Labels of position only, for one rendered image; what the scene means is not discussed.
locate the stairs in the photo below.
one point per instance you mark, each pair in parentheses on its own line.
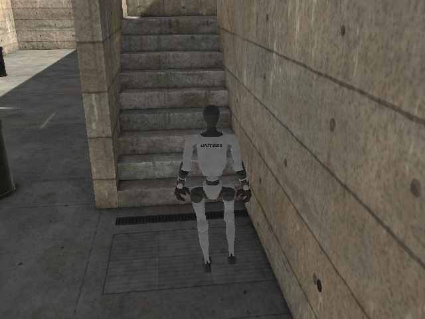
(171,69)

